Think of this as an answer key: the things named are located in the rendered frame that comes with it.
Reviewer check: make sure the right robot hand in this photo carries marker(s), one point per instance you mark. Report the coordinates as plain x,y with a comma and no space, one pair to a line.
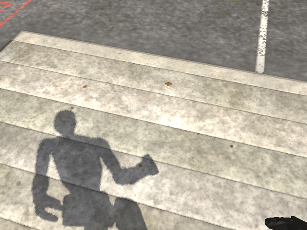
292,223

